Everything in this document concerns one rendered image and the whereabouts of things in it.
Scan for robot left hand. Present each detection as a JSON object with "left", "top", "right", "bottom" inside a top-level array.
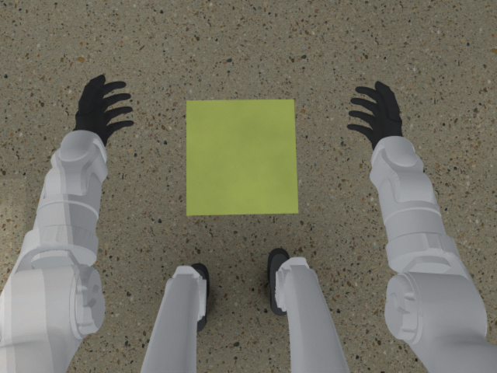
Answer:
[{"left": 75, "top": 75, "right": 134, "bottom": 147}]

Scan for robot left forearm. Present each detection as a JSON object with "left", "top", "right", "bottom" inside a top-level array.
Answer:
[{"left": 0, "top": 130, "right": 108, "bottom": 340}]

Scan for robot left upper arm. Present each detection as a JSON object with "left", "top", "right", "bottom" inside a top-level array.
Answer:
[{"left": 0, "top": 263, "right": 106, "bottom": 373}]

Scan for robot right hand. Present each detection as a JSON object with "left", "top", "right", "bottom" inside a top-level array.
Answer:
[{"left": 347, "top": 81, "right": 403, "bottom": 150}]

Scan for carton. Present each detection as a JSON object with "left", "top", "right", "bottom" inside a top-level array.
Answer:
[{"left": 186, "top": 99, "right": 298, "bottom": 216}]

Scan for robot right thigh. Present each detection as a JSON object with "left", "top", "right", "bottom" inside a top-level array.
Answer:
[{"left": 276, "top": 265, "right": 350, "bottom": 373}]

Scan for robot left foot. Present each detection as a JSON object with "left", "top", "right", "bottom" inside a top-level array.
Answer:
[{"left": 191, "top": 263, "right": 210, "bottom": 333}]

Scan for robot right forearm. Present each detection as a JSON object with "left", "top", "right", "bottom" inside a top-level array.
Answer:
[{"left": 370, "top": 136, "right": 488, "bottom": 336}]

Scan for robot right upper arm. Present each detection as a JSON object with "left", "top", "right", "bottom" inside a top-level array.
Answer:
[{"left": 384, "top": 272, "right": 497, "bottom": 373}]

